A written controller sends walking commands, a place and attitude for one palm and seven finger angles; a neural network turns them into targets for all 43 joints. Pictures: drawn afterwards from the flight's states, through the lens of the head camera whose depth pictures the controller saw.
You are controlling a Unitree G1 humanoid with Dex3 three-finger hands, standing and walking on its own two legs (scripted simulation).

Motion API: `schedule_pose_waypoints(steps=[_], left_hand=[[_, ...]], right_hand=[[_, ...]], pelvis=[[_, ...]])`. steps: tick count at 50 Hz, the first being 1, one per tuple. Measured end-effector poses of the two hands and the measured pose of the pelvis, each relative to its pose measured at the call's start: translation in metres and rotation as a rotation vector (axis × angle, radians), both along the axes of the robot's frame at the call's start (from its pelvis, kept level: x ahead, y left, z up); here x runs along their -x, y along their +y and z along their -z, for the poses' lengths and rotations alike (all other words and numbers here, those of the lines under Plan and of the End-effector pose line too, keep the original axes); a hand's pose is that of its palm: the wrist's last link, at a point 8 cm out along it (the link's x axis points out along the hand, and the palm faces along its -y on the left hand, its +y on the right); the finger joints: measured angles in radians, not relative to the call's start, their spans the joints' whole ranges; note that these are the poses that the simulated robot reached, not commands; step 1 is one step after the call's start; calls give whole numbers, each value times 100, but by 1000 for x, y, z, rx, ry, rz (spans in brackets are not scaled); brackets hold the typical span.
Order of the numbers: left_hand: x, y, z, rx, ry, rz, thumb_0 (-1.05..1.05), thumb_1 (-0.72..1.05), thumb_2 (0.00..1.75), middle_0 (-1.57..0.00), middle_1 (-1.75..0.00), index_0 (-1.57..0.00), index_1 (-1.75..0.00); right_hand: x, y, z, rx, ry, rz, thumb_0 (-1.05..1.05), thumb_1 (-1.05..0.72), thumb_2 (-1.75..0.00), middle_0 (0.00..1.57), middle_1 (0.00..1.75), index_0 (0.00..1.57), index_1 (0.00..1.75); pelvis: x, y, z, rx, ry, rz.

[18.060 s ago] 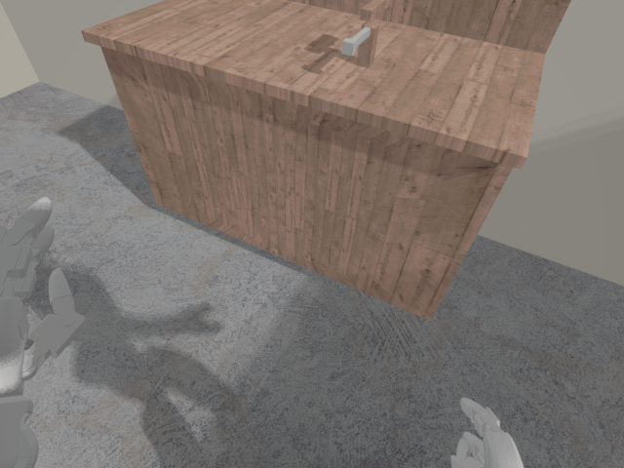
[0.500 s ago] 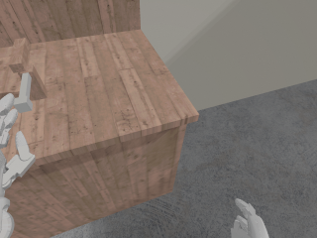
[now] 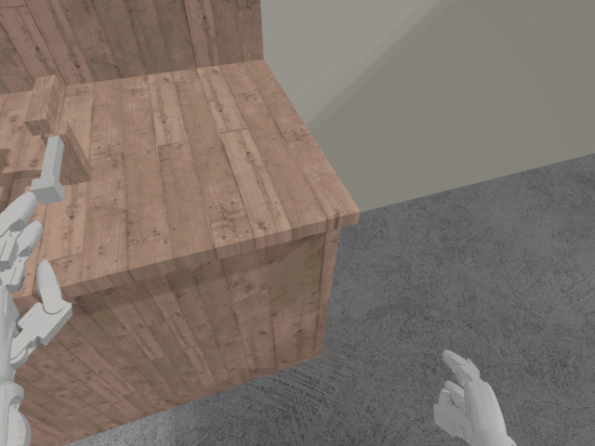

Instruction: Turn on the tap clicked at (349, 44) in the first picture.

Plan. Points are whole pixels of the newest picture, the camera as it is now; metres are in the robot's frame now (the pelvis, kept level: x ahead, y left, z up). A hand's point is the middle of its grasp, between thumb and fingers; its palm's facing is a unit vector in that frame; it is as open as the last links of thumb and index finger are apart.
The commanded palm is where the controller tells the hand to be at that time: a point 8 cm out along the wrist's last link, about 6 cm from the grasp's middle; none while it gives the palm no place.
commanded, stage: come to a stop and stand still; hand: left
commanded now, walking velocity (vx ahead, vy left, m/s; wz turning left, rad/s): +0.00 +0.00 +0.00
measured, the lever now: (47, 190) +0.39 +0.39 +0.13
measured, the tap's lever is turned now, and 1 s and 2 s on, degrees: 0 0 0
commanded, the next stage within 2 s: look again from close up in 0.70 s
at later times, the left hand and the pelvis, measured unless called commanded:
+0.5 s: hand (49, 340) +0.17 +0.25 +0.15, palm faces +0.41 -0.84 -0.36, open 7.4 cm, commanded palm +0.12 +0.28 +0.17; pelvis -0.04 +0.01 +0.00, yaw +0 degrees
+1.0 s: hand (65, 271) +0.24 +0.27 +0.17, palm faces +0.42 -0.84 -0.35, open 7.4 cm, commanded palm +0.16 +0.28 +0.17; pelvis -0.01 +0.01 +0.00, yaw -2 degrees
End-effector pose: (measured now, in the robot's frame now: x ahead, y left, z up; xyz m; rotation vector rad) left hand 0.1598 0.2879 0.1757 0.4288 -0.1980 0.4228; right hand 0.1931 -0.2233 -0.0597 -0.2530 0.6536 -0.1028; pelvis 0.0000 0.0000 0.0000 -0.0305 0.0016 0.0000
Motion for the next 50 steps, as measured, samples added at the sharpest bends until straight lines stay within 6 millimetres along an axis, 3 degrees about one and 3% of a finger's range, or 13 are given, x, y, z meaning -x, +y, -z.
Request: schedule_pose_waypoints(steps=[10,16,23,29,40,43,46,48,50], left_hand=[[13,-4,12,72,-6,-8,1,89,90,-21,-30,-20,-30],[18,-7,9,39,6,39,2,89,90,-21,-30,-20,-30],[28,2,7,5,20,33,1,89,90,-21,-30,-21,-30],[26,7,9,19,12,10,2,89,90,-21,-30,-21,-30],[10,2,6,23,-4,12,2,89,90,-21,-30,-20,-30],[-10,26,-16,-140,-86,10,2,89,90,-22,-30,-21,-31],[-26,46,-23,-117,-154,-40,1,89,90,-22,-30,-21,-31],[-32,38,-17,-77,-148,-14,2,89,90,-21,-30,-20,-30],[-36,17,-5,-38,-104,62,2,90,90,-20,-30,-20,-30]], right_hand=[[45,-11,-1,-1,11,46,1,-90,-90,20,30,20,30],[74,-11,7,-5,63,74,1,-90,-90,20,30,20,30],[91,-7,15,-9,111,86,1,-90,-90,20,30,20,30],[84,1,16,-13,101,66,1,-90,-90,20,30,20,30],[40,10,6,-28,33,14,1,-90,-90,21,30,20,30],[32,12,6,-8,45,-47,1,-90,-90,20,30,20,30],[26,11,4,-20,37,-61,1,-90,-90,20,30,20,30],[23,9,2,-36,10,-47,1,-90,-90,21,30,20,30],[22,8,0,-45,-11,-27,1,-90,-90,21,30,20,30]], pelvis=[[25,-3,-3,1,-26,2],[36,-1,-3,1,-27,5],[39,4,-3,1,-23,8],[37,8,-2,-8,-24,6],[21,4,-2,-6,-10,4],[22,-2,0,-6,8,-14],[19,-3,1,-8,12,7],[15,2,1,-8,12,21],[9,7,1,-9,15,31]])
